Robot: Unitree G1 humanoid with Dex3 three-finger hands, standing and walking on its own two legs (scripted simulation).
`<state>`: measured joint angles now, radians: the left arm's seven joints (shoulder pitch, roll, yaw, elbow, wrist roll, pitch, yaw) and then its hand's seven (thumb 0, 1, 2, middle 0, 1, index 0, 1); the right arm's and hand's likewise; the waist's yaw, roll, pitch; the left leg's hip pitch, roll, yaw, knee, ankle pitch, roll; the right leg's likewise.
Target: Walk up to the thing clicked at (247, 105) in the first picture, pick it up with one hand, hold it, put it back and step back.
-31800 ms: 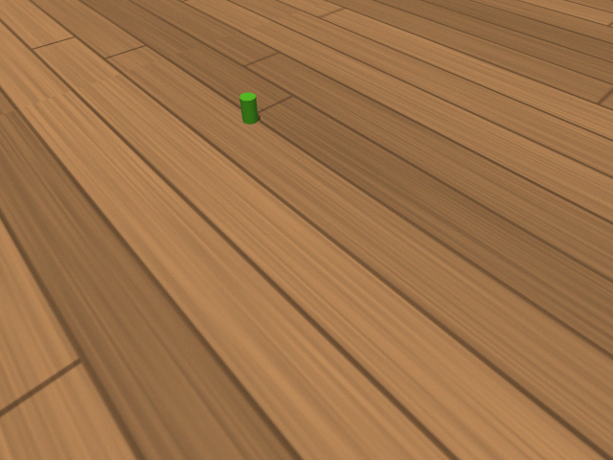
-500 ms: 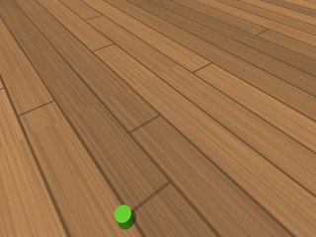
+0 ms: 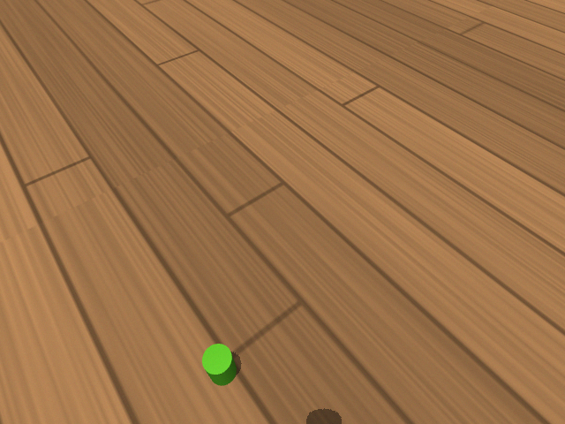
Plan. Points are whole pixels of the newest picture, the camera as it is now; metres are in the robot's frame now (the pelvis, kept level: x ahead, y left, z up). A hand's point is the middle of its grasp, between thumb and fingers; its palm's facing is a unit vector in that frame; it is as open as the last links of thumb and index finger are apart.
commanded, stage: step back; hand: left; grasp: from the side
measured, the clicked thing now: (220, 365) +0.38 +0.20 -0.70
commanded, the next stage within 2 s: none
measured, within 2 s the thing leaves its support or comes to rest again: neither
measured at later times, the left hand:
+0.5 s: hand out of the picture +0.08 +0.31 -0.18, palm faces -0.05 -0.94 -0.34, open 7.4 cm
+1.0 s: hand out of the picture -0.03 +0.31 -0.15, palm faces -0.05 -0.92 -0.39, open 7.4 cm
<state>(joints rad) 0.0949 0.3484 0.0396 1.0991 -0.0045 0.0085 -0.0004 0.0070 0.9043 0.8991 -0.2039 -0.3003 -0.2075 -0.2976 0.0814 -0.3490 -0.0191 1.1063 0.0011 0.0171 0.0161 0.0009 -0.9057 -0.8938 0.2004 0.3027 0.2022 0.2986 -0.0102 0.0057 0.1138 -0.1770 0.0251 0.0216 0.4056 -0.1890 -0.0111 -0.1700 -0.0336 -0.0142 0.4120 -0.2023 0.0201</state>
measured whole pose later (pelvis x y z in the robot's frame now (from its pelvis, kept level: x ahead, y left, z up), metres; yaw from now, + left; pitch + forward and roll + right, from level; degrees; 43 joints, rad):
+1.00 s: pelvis -0.17 +0.06 -0.01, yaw -3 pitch -2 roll +2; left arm 0.11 0.35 0.07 0.80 0.03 0.05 0.01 0.01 0.90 0.90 -0.20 -0.30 -0.21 -0.30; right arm 0.12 -0.38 -0.04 0.87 0.01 0.04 -0.01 0.00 -0.91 -0.89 0.20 0.30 0.20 0.30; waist 0.02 -0.02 0.17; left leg -0.38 -0.10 -0.12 1.07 -0.53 -0.01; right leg -0.34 0.02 0.07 0.58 -0.21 -0.03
